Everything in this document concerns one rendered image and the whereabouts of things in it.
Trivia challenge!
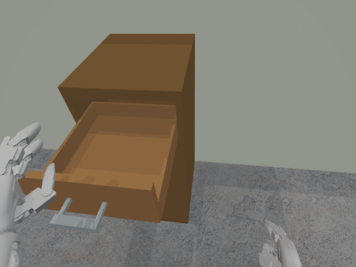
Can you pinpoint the drawer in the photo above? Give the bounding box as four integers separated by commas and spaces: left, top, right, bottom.
18, 101, 178, 223

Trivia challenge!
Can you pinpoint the robot right hand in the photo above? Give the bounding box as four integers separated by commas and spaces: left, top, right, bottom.
259, 220, 302, 267

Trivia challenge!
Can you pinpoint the cabinet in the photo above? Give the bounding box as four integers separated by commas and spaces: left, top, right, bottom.
58, 34, 195, 224

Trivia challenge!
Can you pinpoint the robot left hand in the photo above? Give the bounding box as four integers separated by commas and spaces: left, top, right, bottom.
0, 122, 56, 233

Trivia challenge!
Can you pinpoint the left robot forearm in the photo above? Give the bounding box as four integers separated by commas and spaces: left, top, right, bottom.
0, 231, 23, 267

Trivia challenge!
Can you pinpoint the handle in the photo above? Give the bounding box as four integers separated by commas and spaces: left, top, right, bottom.
50, 198, 108, 233

